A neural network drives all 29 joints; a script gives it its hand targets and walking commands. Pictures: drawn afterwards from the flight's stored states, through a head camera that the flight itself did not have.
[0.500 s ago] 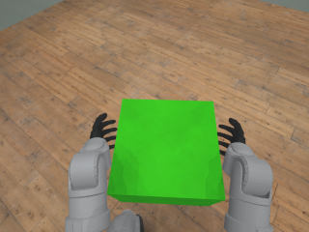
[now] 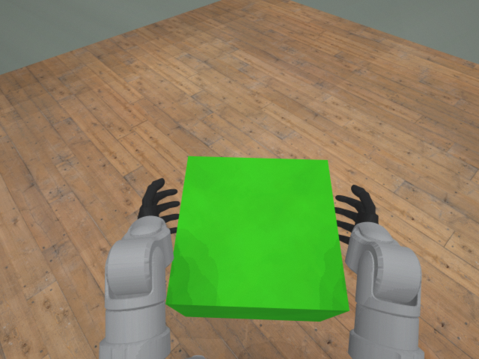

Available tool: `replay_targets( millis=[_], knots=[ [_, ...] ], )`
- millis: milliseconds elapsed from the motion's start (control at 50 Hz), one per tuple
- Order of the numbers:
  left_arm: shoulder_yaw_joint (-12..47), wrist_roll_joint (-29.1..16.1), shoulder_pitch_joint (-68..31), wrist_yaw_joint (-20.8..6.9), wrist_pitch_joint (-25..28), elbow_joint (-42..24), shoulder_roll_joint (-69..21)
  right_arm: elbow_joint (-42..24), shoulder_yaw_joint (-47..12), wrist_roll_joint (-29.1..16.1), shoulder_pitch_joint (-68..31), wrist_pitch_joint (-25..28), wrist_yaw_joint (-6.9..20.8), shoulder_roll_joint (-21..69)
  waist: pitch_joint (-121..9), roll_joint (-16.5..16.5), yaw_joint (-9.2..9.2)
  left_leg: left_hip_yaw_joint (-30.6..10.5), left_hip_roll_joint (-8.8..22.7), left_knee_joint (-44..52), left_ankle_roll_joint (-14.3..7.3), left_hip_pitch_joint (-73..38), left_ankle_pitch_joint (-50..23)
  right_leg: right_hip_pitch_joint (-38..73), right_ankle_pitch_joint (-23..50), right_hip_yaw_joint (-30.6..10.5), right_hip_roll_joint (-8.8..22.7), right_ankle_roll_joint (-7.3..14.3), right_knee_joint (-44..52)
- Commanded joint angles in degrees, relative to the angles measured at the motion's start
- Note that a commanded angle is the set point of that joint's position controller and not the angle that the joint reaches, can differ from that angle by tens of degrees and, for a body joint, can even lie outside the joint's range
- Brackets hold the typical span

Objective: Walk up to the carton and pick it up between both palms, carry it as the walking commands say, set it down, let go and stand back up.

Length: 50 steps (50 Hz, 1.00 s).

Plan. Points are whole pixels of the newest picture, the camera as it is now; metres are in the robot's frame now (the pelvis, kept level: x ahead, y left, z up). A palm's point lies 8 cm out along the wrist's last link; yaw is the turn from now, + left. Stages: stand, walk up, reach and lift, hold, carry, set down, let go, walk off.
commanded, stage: carry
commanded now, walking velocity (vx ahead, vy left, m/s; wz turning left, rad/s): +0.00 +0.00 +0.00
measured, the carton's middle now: (255, 240) +0.32 +0.01 +0.00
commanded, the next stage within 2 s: none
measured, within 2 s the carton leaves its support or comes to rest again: neither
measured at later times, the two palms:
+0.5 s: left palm (158, 235) +0.27 +0.15 +0.10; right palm (376, 231) +0.29 -0.17 +0.10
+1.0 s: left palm (75, 217) +0.29 +0.28 +0.10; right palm (264, 159) +0.43 +0.00 +0.10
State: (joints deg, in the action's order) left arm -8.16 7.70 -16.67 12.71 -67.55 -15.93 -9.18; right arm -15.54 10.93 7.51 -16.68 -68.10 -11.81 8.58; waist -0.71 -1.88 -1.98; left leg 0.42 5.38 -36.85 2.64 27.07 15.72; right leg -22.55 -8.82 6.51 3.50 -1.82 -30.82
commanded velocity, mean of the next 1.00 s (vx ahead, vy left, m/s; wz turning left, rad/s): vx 0.36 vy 0.00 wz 0.30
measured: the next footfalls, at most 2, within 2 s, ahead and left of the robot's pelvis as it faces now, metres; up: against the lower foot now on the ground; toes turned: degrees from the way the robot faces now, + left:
left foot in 0.18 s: +0.05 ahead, +0.12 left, +0.00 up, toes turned +22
right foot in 0.98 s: +0.22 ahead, -0.07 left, +0.00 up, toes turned +9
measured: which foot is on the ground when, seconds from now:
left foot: up 0.00-0.16, down 0.18-1.00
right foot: down 0.00-0.72, up 0.74-0.96, down 0.98-1.00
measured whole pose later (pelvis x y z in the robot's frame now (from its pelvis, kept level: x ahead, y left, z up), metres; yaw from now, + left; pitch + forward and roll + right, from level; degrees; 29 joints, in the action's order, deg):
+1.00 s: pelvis +0.10 +0.02 +0.01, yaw +23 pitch +2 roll +0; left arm -8.8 6.8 -15.4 13.1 -67.9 -14.7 -8.8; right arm -13.7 10.6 7.1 -16.9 -68.5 -12.9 8.8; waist -2.0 -1.5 -2.9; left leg 1.0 0.1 -31.7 -0.7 12.0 20.3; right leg -18.2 -8.6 12.4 5.5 -2.3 -26.1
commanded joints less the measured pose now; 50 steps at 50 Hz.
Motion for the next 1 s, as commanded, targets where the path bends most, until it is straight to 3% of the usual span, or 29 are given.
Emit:
replay_targets(
  millis=[0,60,120,140,180,200,220,260,340,440,460,480,500,540,580,660,680,700,720,740,760,800,820,860,900,920,940,960,980],
  knots=[
    [39.4,-26.8,-23.1,-25.2,-2.0,6.0,-55.3,0.6,-42.7,-23.6,-29.1,-2.0,23.2,52.9,-19.8,15.0,1.92,-0.5,-1.1,-16.2,0.1,-1.2,16.2,9.2,14.3,-16.9,20.6,9.1,10.9],
    [38.2,-25.9,-27.0,-24.7,-1.0,3.4,-56.2,-0.5,-45.0,-27.6,-32.7,-1.5,23.9,55.1,-19.2,15.3,2.48,2.7,-2.1,-10.8,-0.3,-0.8,11.9,11.5,19.4,-7.3,14.1,8.3,6.6],
    [36.9,-24.7,-24.9,-24.2,-0.1,3.7,-55.1,0.3,-44.6,-29.0,-33.8,-0.7,24.0,55.2,-23.2,16.1,1.98,5.3,-4.5,1.0,-0.7,-4.6,10.2,17.0,25.1,-4.6,12.2,8.8,3.0],
    [36.2,-23.9,-22.6,-23.9,-0.1,6.6,-55.0,2.1,-43.9,-28.7,-33.0,-1.0,24.1,54.6,-23.2,13.6,2.57,5.7,-4.4,11.2,-1.5,-8.4,-1.0,16.7,25.0,-3.8,11.1,7.6,1.2],
    [37.1,-24.0,-24.1,-23.8,0.4,4.4,-54.1,4.6,-42.6,-27.1,-30.0,-0.7,24.2,54.5,-25.5,10.9,2.17,4.2,-1.1,11.8,-1.9,-16.4,-7.1,13.5,24.9,-3.5,9.8,4.3,-1.0],
    [39.7,-25.4,-28.2,-23.7,0.4,0.6,-55.7,3.8,-43.0,-27.3,-30.5,-0.1,24.2,55.0,-25.7,4.4,2.27,1.2,2.5,7.2,-2.3,-15.4,-18.1,13.0,17.7,-1.0,7.1,2.6,-1.9],
    [39.7,-25.5,-28.5,-23.8,0.0,1.9,-56.4,2.4,-42.8,-27.7,-31.9,-0.1,24.1,55.0,-25.5,-0.2,2.34,0.0,3.6,8.4,-2.8,-15.2,-20.1,12.0,6.3,-0.5,6.3,2.4,-1.5],
    [39.2,-24.4,-28.8,-23.8,-0.3,2.9,-55.5,4.3,-41.2,-27.3,-32.1,-0.5,24.5,55.5,-23.5,-3.3,1.96,-1.9,5.5,11.8,-2.9,-12.2,-11.2,12.4,-2.3,-1.5,5.6,2.0,2.3],
    [39.3,-25.7,-30.2,-24.3,-0.1,4.5,-56.2,6.1,-39.6,-25.0,-30.1,-0.3,24.0,55.2,-21.3,2.5,2.67,1.0,2.6,9.6,-1.7,-13.9,-6.2,10.1,1.2,-4.1,8.3,2.9,6.4],
    [37.2,-23.6,-28.1,-24.9,0.8,10.2,-55.8,9.4,-38.1,-22.9,-30.5,0.9,24.1,54.3,-19.2,1.6,2.46,0.6,3.3,12.6,-2.0,-13.1,-6.1,8.8,-5.1,-3.1,7.0,1.9,7.8],
    [40.6,-26.4,-29.0,-25.1,0.1,3.9,-56.0,4.8,-41.7,-26.2,-30.1,0.1,24.3,56.4,-17.2,2.7,2.26,0.4,3.3,14.9,-1.1,-11.4,1.5,8.3,-17.8,-3.2,7.9,1.4,11.8],
    [40.5,-26.5,-31.9,-25.0,-0.5,3.8,-55.6,4.2,-41.6,-27.0,-33.8,-0.4,24.5,55.2,-17.0,2.9,1.86,3.0,-0.6,12.1,-2.2,-7.9,14.2,9.8,-31.4,-4.4,7.4,2.7,14.4],
    [39.3,-26.0,-30.6,-24.7,-0.9,5.4,-55.4,4.6,-41.6,-27.7,-33.9,-0.8,24.7,54.9,-14.0,8.3,1.51,7.7,-4.2,4.7,-1.3,-2.2,14.1,10.9,-39.9,-8.7,10.8,4.1,19.9],
    [36.9,-25.0,-27.9,-24.1,-0.7,8.3,-55.0,6.1,-40.9,-27.9,-36.1,-1.5,24.9,53.6,-12.6,16.2,1.07,6.6,-2.0,-8.2,-1.8,2.5,6.9,10.3,-41.3,-15.6,21.0,7.0,28.6],
    [38.1,-25.3,-28.7,-22.7,-0.7,4.5,-55.4,6.5,-41.1,-30.1,-34.6,-2.0,25.3,55.7,-14.5,9.3,1.40,4.9,-0.2,-1.1,-3.7,-5.3,5.2,8.6,-27.7,-6.4,19.9,5.0,25.8],
    [37.0,-23.9,-27.2,-22.2,-1.2,4.2,-54.7,7.7,-39.9,-30.5,-32.1,-2.6,25.4,55.5,-18.5,9.3,2.07,10.7,-3.5,16.5,-5.0,-16.9,0.2,12.0,-24.8,6.1,15.5,1.1,17.3],
    [36.8,-22.8,-25.1,-22.2,-1.2,4.6,-54.3,5.9,-40.9,-30.9,-32.2,-2.5,25.5,55.2,-18.5,5.4,2.66,9.9,-3.9,18.0,-5.8,-25.6,2.4,6.1,-24.8,9.6,12.8,-1.8,10.5],
    [37.5,-22.9,-25.7,-22.3,-1.0,3.1,-55.3,5.6,-40.1,-30.7,-32.2,-2.3,25.4,54.9,-18.5,-3.5,3.28,-0.8,2.2,20.4,-7.8,-32.1,6.2,-2.1,-20.3,12.2,10.6,-3.8,-0.7],
    [37.8,-23.6,-26.9,-22.7,-1.4,3.5,-54.6,7.7,-39.4,-29.5,-28.6,-2.0,25.1,54.8,-13.4,-11.2,4.11,-24.3,12.6,28.8,-13.0,-30.2,21.7,-14.3,-20.1,11.6,4.7,-6.9,-9.1],
    [37.9,-24.0,-28.6,-22.9,-1.1,3.4,-54.6,6.8,-39.4,-28.6,-29.6,-1.7,25.0,54.1,-10.8,-7.9,3.61,-29.3,15.4,28.8,-15.7,-32.1,15.3,-18.1,-16.3,3.8,5.3,-7.2,-12.2],
    [38.7,-24.9,-29.5,-23.1,-0.9,2.7,-56.1,2.8,-40.4,-28.8,-31.3,-1.6,24.6,54.6,-12.9,-3.8,3.59,-25.9,14.1,26.9,-15.3,-34.8,6.8,-18.0,-15.9,0.9,5.6,-6.2,-11.5],
    [40.0,-26.4,-32.8,-23.3,-0.2,1.3,-57.9,-0.3,-40.8,-28.4,-33.9,-1.0,24.2,54.8,-14.6,-3.8,3.11,-17.4,10.2,26.1,-12.7,-32.9,0.0,-13.8,-11.6,-0.3,5.6,-5.6,-10.8],
    [41.6,-27.2,-31.3,-23.2,0.1,0.3,-58.4,-1.8,-40.5,-27.8,-32.4,-0.6,23.9,54.0,-17.1,-7.1,2.94,-12.2,6.3,24.8,-11.5,-32.0,-1.8,-9.7,-7.9,1.0,4.3,-6.0,-9.1],
    [41.8,-26.9,-30.8,-22.6,-0.1,-1.3,-56.9,-0.8,-39.2,-26.5,-29.7,-0.7,23.5,53.8,-18.3,-8.7,3.00,-11.2,5.9,24.6,-12.1,-35.4,-2.4,-8.0,-8.2,3.2,2.1,-5.6,-5.6],
    [42.0,-27.6,-28.2,-23.3,-0.8,-0.5,-57.2,-0.3,-39.5,-24.7,-25.3,-0.8,22.7,53.4,-19.2,-6.9,2.81,-6.5,4.8,19.2,-11.5,-35.1,-10.2,-2.8,-8.5,5.6,0.8,-4.9,2.4],
    [41.9,-28.2,-28.4,-24.1,-1.2,0.1,-57.9,-1.8,-39.8,-24.0,-27.3,-0.7,22.0,53.5,-20.0,-2.9,1.97,-2.5,3.4,14.9,-9.9,-29.2,-13.7,6.8,-3.4,8.5,-0.2,-4.3,8.3],
    [42.4,-28.6,-27.3,-24.6,-1.5,0.4,-58.8,-1.5,-40.2,-24.1,-27.2,-1.0,21.7,54.2,-22.6,-1.4,1.33,2.8,0.7,7.0,-7.0,-22.5,-15.9,18.5,1.2,6.4,1.3,-3.3,12.7],
    [41.9,-28.9,-26.1,-25.1,-1.6,-0.7,-57.3,0.3,-40.3,-23.6,-25.5,-1.3,21.9,54.9,-23.4,8.7,0.29,5.2,-0.8,-5.1,-4.5,-10.7,-11.1,29.9,1.9,-3.8,9.2,-0.4,13.9],
    [40.5,-28.3,-23.4,-25.4,-1.8,3.4,-56.7,-0.7,-40.5,-23.4,-26.8,-1.5,22.0,53.2,-21.3,18.6,0.84,5.4,-6.0,-8.8,-3.0,1.5,5.7,33.2,23.5,-18.0,19.1,6.5,14.3]
  ],
)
